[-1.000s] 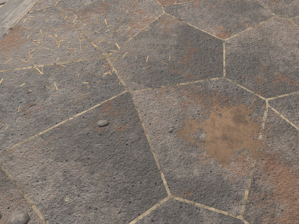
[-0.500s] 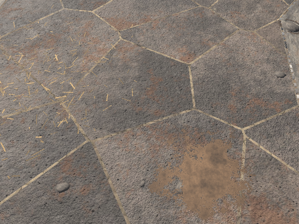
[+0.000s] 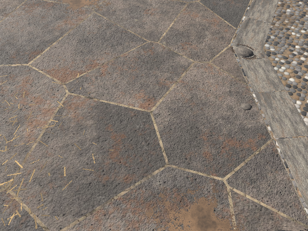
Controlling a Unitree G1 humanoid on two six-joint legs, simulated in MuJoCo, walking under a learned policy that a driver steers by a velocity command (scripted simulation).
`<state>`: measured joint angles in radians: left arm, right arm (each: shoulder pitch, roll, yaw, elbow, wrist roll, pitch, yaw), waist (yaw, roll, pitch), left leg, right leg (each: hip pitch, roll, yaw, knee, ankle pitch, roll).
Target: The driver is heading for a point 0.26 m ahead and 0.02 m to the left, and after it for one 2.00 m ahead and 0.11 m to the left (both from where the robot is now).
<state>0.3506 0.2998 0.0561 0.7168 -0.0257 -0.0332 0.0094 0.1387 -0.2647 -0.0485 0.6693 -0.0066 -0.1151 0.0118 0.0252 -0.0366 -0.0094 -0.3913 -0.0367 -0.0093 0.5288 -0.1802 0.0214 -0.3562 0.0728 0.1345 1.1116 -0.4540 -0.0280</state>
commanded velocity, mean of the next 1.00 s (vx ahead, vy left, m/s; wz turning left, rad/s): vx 0.31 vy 0.00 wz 0.02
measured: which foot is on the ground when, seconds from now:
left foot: down 0.00-0.40, up 0.42-0.82, down 0.84-1.00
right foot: up 0.00-0.36, down 0.38-0.86, up 0.88-1.00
